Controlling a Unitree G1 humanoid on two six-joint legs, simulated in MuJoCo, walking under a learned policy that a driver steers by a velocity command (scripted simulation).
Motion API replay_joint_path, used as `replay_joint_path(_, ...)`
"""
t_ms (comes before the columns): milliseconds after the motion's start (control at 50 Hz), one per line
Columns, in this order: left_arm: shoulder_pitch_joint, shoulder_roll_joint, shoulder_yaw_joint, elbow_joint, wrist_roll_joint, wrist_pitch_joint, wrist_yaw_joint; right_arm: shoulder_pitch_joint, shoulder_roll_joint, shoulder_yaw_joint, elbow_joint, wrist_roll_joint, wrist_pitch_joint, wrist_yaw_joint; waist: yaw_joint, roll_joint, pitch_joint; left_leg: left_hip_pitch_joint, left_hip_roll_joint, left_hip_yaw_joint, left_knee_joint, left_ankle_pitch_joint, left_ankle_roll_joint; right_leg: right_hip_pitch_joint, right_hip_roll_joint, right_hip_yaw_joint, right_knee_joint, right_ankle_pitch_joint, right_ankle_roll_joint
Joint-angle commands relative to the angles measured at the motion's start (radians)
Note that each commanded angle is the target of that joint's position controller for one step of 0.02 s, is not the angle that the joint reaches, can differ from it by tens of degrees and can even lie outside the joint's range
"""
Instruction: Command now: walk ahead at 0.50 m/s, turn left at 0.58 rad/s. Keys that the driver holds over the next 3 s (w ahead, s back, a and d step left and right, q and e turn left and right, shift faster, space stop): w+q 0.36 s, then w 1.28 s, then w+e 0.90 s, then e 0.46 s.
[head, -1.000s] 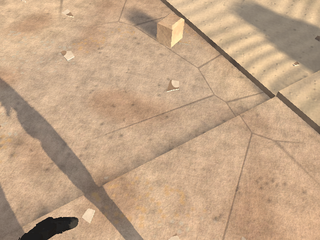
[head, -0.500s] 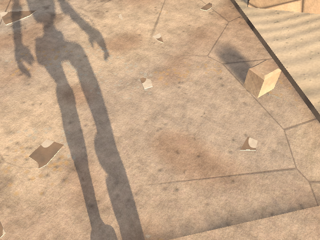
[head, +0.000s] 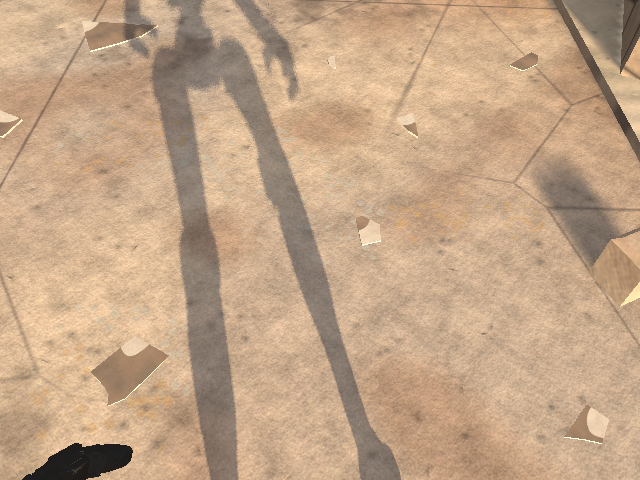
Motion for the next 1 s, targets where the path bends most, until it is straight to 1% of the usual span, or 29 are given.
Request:
replay_joint_path(20,-0.093,0.084,0.020,-0.082,-0.008,-0.027,-0.018,0.038,-0.156,-0.047,-0.048,0.010,-0.009,-0.014,-0.010,0.111,-0.038,-0.002,0.230,-0.209,-0.025,0.160,0.140,0.045,0.041,-0.009,-0.095,0.084,-0.019)
replay_joint_path(80,-0.130,0.081,0.021,-0.096,-0.011,-0.037,-0.036,0.048,-0.151,-0.050,-0.043,0.009,0.007,-0.028,-0.019,0.119,-0.022,-0.005,0.221,-0.275,0.068,0.033,0.118,0.113,0.059,0.013,-0.204,0.091,-0.025)
replay_joint_path(140,-0.054,0.107,0.038,-0.080,-0.025,-0.037,-0.030,0.046,-0.147,-0.054,-0.047,0.005,0.019,-0.034,0.016,0.160,-0.019,0.016,0.228,-0.328,0.182,0.073,0.095,0.195,0.048,0.015,-0.234,-0.053,-0.043)
replay_joint_path(160,0.022,0.116,0.048,-0.056,-0.020,-0.042,-0.024,0.051,-0.128,-0.048,-0.045,0.006,0.020,-0.030,0.053,0.139,-0.054,0.009,0.194,-0.307,0.275,0.081,0.071,0.302,0.050,-0.012,-0.271,-0.038,-0.062)
replay_joint_path(180,0.128,0.140,0.061,-0.039,-0.005,-0.048,-0.021,0.065,-0.080,-0.030,-0.046,0.004,0.017,-0.020,0.104,0.103,-0.142,-0.081,0.137,-0.255,0.472,0.041,0.038,0.519,-0.002,0.013,-0.210,-0.039,-0.092)
replay_joint_path(200,0.270,0.192,0.070,-0.023,0.009,-0.048,-0.017,0.143,0.006,0.001,-0.052,-0.013,0.012,-0.010,0.113,-0.089,-0.299,-0.303,0.053,-0.141,0.804,-0.370,-0.012,0.836,-0.179,0.196,-0.104,0.034,-0.141)
replay_joint_path(220,0.382,0.280,0.090,0.020,-0.003,-0.037,-0.021,0.307,0.007,0.011,-0.073,0.026,-0.003,-0.008,0.071,-0.353,-0.397,-0.623,-0.010,-0.073,1.081,-0.458,-0.075,1.066,-0.396,0.696,-0.226,-0.178,-0.338)
replay_joint_path(240,0.369,0.199,0.078,0.018,-0.022,-0.022,-0.024,0.216,-0.090,-0.001,-0.070,0.045,-0.001,-0.022,0.122,-0.197,-0.316,-0.754,0.077,-0.070,1.160,-0.344,-0.096,1.027,-0.381,0.728,-0.309,-0.466,-0.327)
replay_joint_path(260,0.312,0.126,0.057,0.005,-0.014,-0.013,-0.017,0.055,-0.148,-0.015,-0.091,0.029,0.005,-0.028,0.161,-0.073,-0.172,-0.775,0.112,-0.038,1.171,-0.250,-0.096,0.880,-0.320,0.551,-0.339,-0.489,-0.271)
replay_joint_path(280,0.252,0.101,0.042,-0.003,0.002,-0.006,-0.013,-0.026,-0.152,-0.020,-0.109,0.014,0.012,-0.033,0.151,0.002,-0.083,-0.734,0.144,-0.020,1.134,-0.177,-0.095,0.723,-0.271,0.413,-0.356,-0.384,-0.241)
replay_joint_path(300,0.206,0.084,0.034,0.000,0.011,-0.004,-0.010,-0.054,-0.138,-0.023,-0.130,0.003,0.016,-0.032,0.120,-0.033,-0.024,-0.697,0.169,-0.038,1.068,-0.121,-0.092,0.600,-0.231,0.324,-0.369,-0.261,-0.236)
replay_joint_path(340,0.191,0.060,0.028,0.022,0.009,-0.012,-0.001,-0.030,-0.096,-0.021,-0.136,0.007,0.024,-0.018,0.079,-0.090,-0.021,-0.621,0.209,-0.024,0.995,-0.088,-0.079,0.514,-0.172,0.170,-0.402,-0.117,-0.211)
replay_joint_path(360,0.203,0.068,0.032,0.036,0.004,-0.015,-0.001,-0.027,-0.069,-0.015,-0.141,0.007,0.027,-0.015,0.075,-0.088,-0.032,-0.636,0.211,-0.006,1.000,-0.087,-0.079,0.518,-0.173,0.127,-0.407,-0.019,-0.219)
replay_joint_path(420,0.226,0.083,0.036,0.069,0.002,-0.025,0.004,-0.056,-0.044,-0.009,-0.152,0.000,0.017,-0.008,0.061,-0.037,-0.030,-0.617,0.200,-0.024,0.773,0.067,-0.084,0.501,-0.142,-0.001,-0.436,0.176,-0.223)
replay_joint_path(500,0.264,0.104,0.033,0.107,-0.019,-0.006,0.015,-0.215,0.014,0.020,-0.183,-0.007,-0.004,0.017,0.112,-0.019,-0.001,-0.515,0.174,0.087,0.386,0.273,-0.084,0.517,-0.105,-0.102,-0.476,0.174,-0.203)
replay_joint_path(600,0.381,0.131,0.032,0.166,-0.030,0.026,0.014,-0.376,0.011,0.025,-0.236,0.007,-0.023,0.053,0.158,-0.009,0.041,-0.543,0.149,0.140,0.207,0.219,-0.044,0.709,-0.172,-0.091,-0.441,0.226,-0.210)
replay_joint_path(640,0.382,0.153,0.037,0.175,-0.032,0.039,0.016,-0.368,-0.018,0.013,-0.243,0.005,-0.026,0.059,0.123,-0.045,0.012,-0.456,0.111,0.170,0.169,0.130,-0.010,0.755,-0.182,-0.106,-0.364,0.453,-0.202)
replay_joint_path(660,0.379,0.169,0.040,0.177,-0.035,0.044,0.019,-0.310,-0.048,-0.001,-0.231,-0.001,-0.025,0.057,0.079,-0.072,-0.036,-0.346,0.083,0.188,0.154,0.101,0.013,0.764,-0.177,-0.119,-0.283,0.625,-0.192)
replay_joint_path(680,0.361,0.170,0.037,0.175,-0.037,0.049,0.022,-0.171,-0.090,-0.023,-0.192,-0.004,-0.023,0.050,-0.005,-0.068,-0.121,-0.136,0.060,0.203,0.100,0.167,0.047,0.723,-0.150,-0.152,-0.133,0.719,-0.170)
replay_joint_path(700,0.337,0.158,0.029,0.156,-0.030,0.043,0.025,0.000,-0.143,-0.045,-0.148,-0.014,-0.016,0.034,-0.084,-0.057,-0.230,0.186,0.149,0.101,0.144,0.246,0.095,0.518,-0.121,-0.167,0.082,0.554,-0.140)
replay_joint_path(720,0.414,0.040,-0.014,0.113,-0.004,0.021,0.013,0.118,-0.256,-0.067,-0.122,-0.033,-0.011,0.024,-0.063,0.170,-0.398,0.616,0.451,-0.368,0.146,0.198,0.266,0.084,0.037,-0.191,0.511,-0.089,-0.072)
replay_joint_path(740,0.412,0.080,-0.008,0.144,-0.012,-0.005,-0.002,0.151,-0.183,-0.049,-0.109,-0.017,-0.006,0.020,-0.075,0.195,-0.511,0.658,0.532,-0.620,0.023,0.155,0.318,-0.041,0.095,-0.025,0.662,-0.638,-0.072)
replay_joint_path(760,0.308,0.148,0.019,0.099,-0.046,-0.013,-0.007,0.076,-0.146,-0.030,-0.104,-0.015,-0.005,0.020,-0.064,0.156,-0.327,0.517,0.482,-0.453,-0.011,0.127,0.260,-0.129,0.036,-0.021,0.694,-0.585,-0.076)
replay_joint_path(780,0.237,0.132,0.015,0.075,-0.052,-0.015,-0.005,-0.001,-0.118,-0.021,-0.104,-0.010,-0.008,0.021,-0.029,0.116,-0.195,0.343,0.426,-0.308,-0.044,0.166,0.218,-0.129,-0.008,-0.050,0.631,-0.494,-0.077)
replay_joint_path(800,0.219,0.110,0.015,0.075,-0.036,-0.009,0.000,-0.059,-0.090,-0.011,-0.100,-0.012,-0.013,0.026,0.013,0.073,-0.110,0.192,0.379,-0.222,-0.088,0.218,0.190,-0.092,-0.034,-0.063,0.555,-0.436,-0.067)
replay_joint_path(820,0.242,0.102,0.020,0.084,-0.024,0.004,0.004,-0.097,-0.064,-0.004,-0.102,-0.019,-0.020,0.030,0.054,0.090,-0.075,0.083,0.341,-0.161,-0.131,0.243,0.172,-0.025,-0.059,-0.057,0.510,-0.392,-0.057)
replay_joint_path(880,0.287,0.048,0.011,0.093,-0.017,0.037,0.008,-0.121,-0.079,-0.012,-0.077,-0.017,-0.042,0.036,0.104,0.113,-0.049,-0.067,0.326,-0.084,-0.216,0.256,0.189,0.051,-0.069,-0.068,0.439,-0.314,-0.021)
replay_joint_path(940,0.180,0.042,0.007,0.056,-0.006,0.038,0.011,-0.085,-0.106,-0.019,-0.037,-0.018,-0.048,0.023,0.084,0.102,-0.013,-0.077,0.305,-0.013,-0.241,0.268,0.176,0.002,-0.075,-0.067,0.266,-0.147,-0.002)
replay_joint_path(1000,0.065,0.023,-0.005,0.029,-0.010,0.026,0.001,-0.044,-0.131,-0.024,-0.006,-0.012,-0.042,0.012,0.041,0.096,0.006,-0.071,0.279,0.047,-0.234,0.239,0.137,0.048,-0.040,-0.087,0.049,0.024,-0.009)
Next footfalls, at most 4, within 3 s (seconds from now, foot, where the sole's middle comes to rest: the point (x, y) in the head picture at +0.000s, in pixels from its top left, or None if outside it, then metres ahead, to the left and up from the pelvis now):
0.18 right None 0.29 -0.16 -0.82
0.70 left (235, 456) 0.53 0.14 -0.82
1.20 right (300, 315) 0.87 -0.01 -0.82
1.74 left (173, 253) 1.07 0.32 -0.82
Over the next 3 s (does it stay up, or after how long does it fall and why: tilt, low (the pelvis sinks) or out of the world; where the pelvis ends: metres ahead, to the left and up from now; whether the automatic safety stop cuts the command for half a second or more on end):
stays up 1.54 0.21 -0.05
